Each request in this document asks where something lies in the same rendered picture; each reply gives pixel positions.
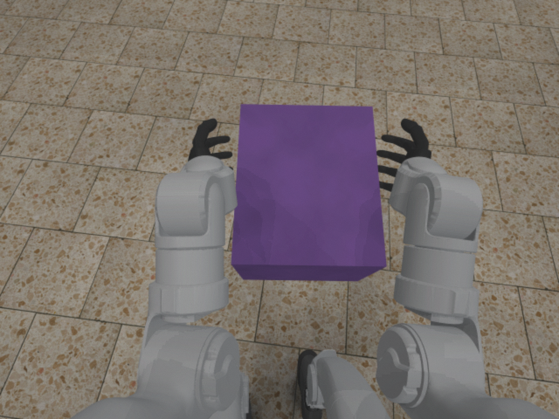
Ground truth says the left robot forearm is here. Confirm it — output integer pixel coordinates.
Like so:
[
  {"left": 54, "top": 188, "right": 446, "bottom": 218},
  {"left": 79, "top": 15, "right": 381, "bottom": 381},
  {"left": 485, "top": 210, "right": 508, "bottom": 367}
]
[{"left": 137, "top": 155, "right": 238, "bottom": 383}]

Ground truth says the right robot upper arm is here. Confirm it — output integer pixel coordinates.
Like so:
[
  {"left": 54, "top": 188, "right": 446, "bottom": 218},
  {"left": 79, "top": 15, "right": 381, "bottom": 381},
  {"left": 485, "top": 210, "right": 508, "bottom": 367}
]
[{"left": 376, "top": 323, "right": 559, "bottom": 419}]

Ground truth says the right robot foot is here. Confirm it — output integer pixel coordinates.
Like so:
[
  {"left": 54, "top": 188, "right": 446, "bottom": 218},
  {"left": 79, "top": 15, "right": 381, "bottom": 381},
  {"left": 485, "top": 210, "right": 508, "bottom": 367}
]
[{"left": 298, "top": 350, "right": 322, "bottom": 419}]

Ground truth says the right robot forearm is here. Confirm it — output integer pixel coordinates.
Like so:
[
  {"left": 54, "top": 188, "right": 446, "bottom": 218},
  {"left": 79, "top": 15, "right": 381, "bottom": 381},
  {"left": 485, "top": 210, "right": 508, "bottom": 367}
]
[{"left": 389, "top": 157, "right": 486, "bottom": 380}]

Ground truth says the robot left hand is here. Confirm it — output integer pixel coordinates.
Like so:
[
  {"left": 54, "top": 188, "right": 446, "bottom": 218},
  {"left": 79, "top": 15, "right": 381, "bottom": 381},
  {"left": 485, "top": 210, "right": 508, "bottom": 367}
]
[{"left": 188, "top": 119, "right": 233, "bottom": 170}]

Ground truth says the carton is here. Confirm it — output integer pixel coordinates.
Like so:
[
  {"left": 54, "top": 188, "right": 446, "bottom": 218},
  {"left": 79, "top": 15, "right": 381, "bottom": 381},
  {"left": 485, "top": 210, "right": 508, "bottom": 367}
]
[{"left": 231, "top": 104, "right": 387, "bottom": 281}]

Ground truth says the right robot shin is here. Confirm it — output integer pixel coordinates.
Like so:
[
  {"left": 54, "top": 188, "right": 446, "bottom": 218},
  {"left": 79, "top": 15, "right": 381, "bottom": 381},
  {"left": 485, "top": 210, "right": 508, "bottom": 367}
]
[{"left": 306, "top": 349, "right": 337, "bottom": 409}]

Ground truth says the left robot upper arm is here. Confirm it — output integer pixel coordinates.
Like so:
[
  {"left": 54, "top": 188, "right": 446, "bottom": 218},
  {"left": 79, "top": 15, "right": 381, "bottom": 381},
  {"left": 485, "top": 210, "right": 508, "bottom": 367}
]
[{"left": 70, "top": 324, "right": 240, "bottom": 419}]

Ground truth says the robot right hand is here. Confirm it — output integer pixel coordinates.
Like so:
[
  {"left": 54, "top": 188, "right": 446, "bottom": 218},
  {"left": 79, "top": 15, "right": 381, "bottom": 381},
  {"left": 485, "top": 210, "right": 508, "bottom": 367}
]
[{"left": 376, "top": 119, "right": 431, "bottom": 192}]

